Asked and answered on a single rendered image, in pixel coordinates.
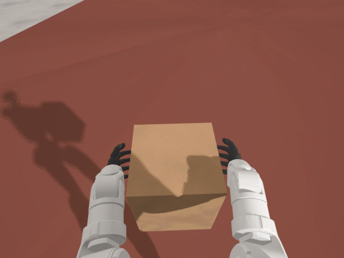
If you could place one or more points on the left robot upper arm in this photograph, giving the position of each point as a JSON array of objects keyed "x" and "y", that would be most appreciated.
[{"x": 115, "y": 252}]

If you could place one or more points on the right robot hand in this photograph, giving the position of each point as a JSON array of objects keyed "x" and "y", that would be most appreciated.
[{"x": 231, "y": 149}]

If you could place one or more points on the carton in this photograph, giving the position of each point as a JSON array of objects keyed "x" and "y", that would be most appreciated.
[{"x": 175, "y": 178}]

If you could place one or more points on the left robot hand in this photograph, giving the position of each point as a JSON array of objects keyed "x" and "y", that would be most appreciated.
[{"x": 116, "y": 155}]

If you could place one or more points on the left robot forearm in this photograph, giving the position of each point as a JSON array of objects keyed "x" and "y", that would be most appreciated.
[{"x": 105, "y": 228}]

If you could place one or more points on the right robot forearm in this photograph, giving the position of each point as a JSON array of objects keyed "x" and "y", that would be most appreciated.
[{"x": 251, "y": 221}]

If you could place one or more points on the right robot upper arm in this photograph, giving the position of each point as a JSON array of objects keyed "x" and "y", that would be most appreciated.
[{"x": 252, "y": 250}]

